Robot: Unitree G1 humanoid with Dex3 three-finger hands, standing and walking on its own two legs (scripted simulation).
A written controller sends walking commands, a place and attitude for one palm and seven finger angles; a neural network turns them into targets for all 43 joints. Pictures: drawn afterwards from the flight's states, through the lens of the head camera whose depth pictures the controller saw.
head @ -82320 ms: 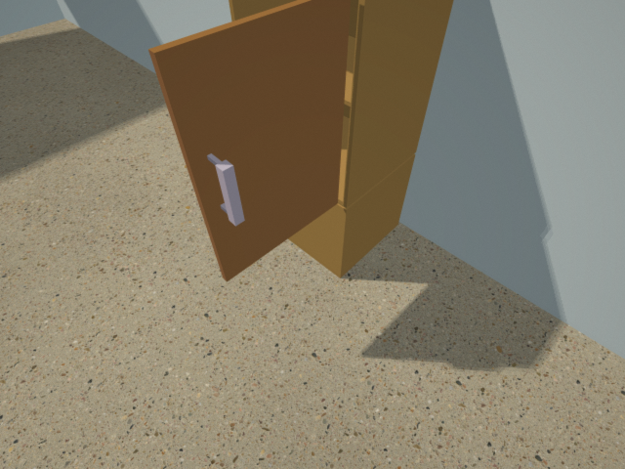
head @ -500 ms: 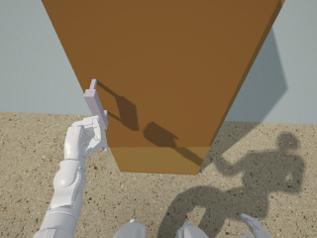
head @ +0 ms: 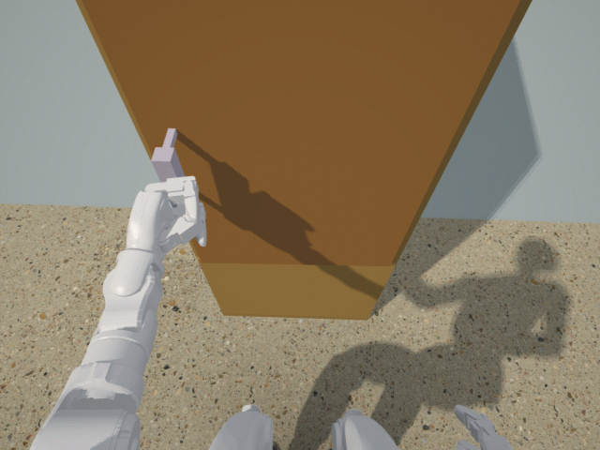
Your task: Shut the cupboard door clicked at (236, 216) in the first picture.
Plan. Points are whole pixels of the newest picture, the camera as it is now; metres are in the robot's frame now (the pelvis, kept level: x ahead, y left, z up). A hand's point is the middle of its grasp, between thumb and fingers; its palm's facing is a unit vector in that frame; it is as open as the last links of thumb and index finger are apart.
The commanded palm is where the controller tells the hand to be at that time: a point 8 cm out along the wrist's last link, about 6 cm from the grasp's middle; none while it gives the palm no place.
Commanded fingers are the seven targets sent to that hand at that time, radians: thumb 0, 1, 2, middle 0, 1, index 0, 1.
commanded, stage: push the door shut along its arc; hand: left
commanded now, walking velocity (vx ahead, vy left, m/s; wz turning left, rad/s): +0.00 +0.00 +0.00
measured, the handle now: (181, 180) +0.48 +0.18 +0.05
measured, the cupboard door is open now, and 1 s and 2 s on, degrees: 1 0 0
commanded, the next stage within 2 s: pull the fist back off the door in 0.48 s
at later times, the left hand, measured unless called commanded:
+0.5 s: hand (196, 217) +0.41 +0.15 +0.06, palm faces -0.17 -0.98 -0.04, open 3.3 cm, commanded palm +0.44 +0.17 +0.06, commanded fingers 0.00 0.90 0.90 -1.30 -1.50 -1.30 -1.50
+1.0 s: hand (216, 214) +0.41 +0.12 +0.06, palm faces +0.01 -1.00 -0.04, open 3.2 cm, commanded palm +0.39 +0.16 +0.06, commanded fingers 0.00 0.90 0.90 -1.30 -1.50 -1.30 -1.50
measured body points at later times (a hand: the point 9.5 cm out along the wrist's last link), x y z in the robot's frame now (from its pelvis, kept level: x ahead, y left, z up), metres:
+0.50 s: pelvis -0.04 +0.00 -0.02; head +0.05 +0.02 +0.42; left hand +0.41 +0.20 +0.06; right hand +0.06 -0.27 -0.13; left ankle +0.03 +0.08 -0.65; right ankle +0.02 -0.09 -0.65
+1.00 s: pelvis -0.05 +0.00 -0.02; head +0.03 +0.01 +0.43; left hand +0.41 +0.18 +0.06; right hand +0.01 -0.26 -0.13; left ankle +0.03 +0.08 -0.65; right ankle +0.02 -0.09 -0.65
